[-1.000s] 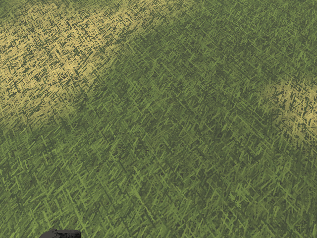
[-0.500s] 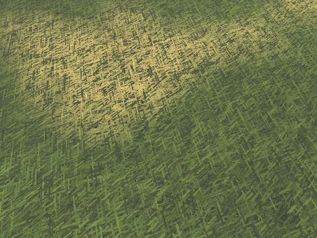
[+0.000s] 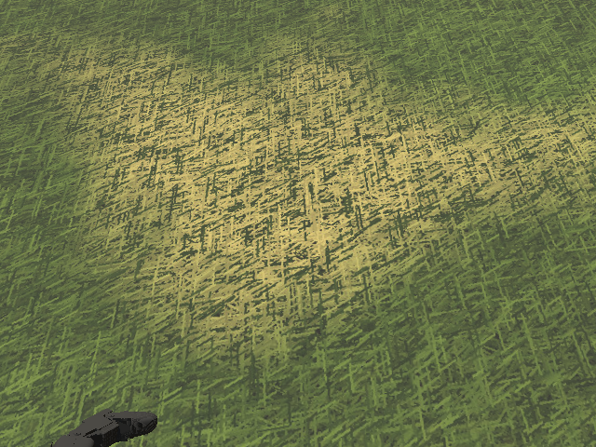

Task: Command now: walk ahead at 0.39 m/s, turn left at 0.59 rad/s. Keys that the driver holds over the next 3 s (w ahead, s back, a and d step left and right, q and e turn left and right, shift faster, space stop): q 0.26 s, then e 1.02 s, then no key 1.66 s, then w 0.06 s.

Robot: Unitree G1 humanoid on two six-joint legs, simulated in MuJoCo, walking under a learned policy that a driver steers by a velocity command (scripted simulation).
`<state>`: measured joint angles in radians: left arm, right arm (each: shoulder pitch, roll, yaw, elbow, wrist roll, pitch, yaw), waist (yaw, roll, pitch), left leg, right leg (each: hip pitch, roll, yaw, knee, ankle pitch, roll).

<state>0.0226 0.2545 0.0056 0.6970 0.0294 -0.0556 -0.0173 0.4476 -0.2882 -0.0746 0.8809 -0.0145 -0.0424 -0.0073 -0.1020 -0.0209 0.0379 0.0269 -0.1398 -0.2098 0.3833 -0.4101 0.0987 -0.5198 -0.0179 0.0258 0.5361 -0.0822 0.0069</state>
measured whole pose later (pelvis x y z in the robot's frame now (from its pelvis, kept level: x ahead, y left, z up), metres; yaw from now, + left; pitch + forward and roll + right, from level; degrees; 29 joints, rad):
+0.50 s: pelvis +0.11 +0.00 +0.01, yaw +10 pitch +0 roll -1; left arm 0.32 0.24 0.02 0.84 0.01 -0.01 -0.01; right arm 0.13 -0.21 -0.01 0.76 -0.03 0.02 0.00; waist 0.06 -0.01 0.04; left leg -0.30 0.00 0.00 0.50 -0.20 0.02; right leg -0.25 -0.03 -0.12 0.53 -0.32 -0.01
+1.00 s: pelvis +0.08 -0.03 +0.02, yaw -7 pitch +0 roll +2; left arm 0.28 0.27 0.06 0.76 0.01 0.05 0.00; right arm 0.17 -0.29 -0.06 0.80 -0.03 0.05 -0.02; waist 0.01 0.03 0.05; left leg -0.50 0.00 -0.01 1.04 -0.36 -0.03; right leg -0.23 0.06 0.04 0.46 -0.23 -0.08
